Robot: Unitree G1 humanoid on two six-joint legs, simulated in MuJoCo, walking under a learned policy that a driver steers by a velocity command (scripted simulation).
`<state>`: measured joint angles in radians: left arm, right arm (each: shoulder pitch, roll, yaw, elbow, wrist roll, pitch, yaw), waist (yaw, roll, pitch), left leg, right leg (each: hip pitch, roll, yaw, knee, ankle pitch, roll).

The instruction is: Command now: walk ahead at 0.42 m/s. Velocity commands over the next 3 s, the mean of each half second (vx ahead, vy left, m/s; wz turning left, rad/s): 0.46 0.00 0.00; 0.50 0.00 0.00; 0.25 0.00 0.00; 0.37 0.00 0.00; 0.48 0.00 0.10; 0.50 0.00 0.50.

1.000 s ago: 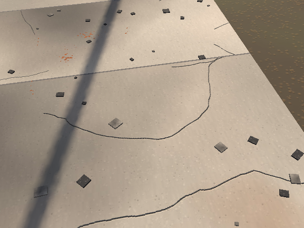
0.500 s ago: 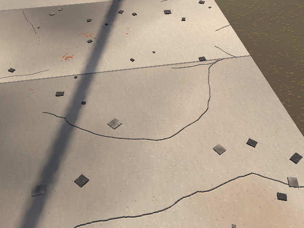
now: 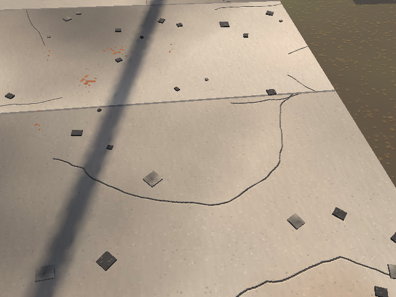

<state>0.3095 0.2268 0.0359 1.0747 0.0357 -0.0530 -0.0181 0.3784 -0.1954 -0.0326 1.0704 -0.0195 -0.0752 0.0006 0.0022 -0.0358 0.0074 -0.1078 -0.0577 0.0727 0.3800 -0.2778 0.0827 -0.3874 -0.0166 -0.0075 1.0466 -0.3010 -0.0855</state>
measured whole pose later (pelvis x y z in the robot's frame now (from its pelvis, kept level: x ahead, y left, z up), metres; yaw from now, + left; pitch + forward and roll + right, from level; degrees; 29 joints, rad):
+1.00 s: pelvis +0.56 +0.04 -0.01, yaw +0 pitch +0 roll +0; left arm 0.35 0.20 0.04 1.04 0.02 -0.08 0.00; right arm 0.17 -0.21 -0.06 0.96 -0.02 -0.07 0.01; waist 0.02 -0.02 0.06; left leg -0.30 -0.06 0.12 0.47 -0.17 0.10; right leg -0.32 0.01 -0.01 1.18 -0.34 -0.09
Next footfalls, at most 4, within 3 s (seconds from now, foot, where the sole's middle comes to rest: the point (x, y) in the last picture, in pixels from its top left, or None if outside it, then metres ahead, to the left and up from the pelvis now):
0.34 right None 0.34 -0.06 -0.78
0.88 left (169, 258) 0.66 0.10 -0.78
1.36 right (212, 209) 0.86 -0.06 -0.78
1.80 left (164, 218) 0.82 0.13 -0.78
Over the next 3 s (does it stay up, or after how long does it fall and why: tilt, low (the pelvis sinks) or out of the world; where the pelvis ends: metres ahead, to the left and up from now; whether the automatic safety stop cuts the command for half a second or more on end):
stays up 1.36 0.06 0.00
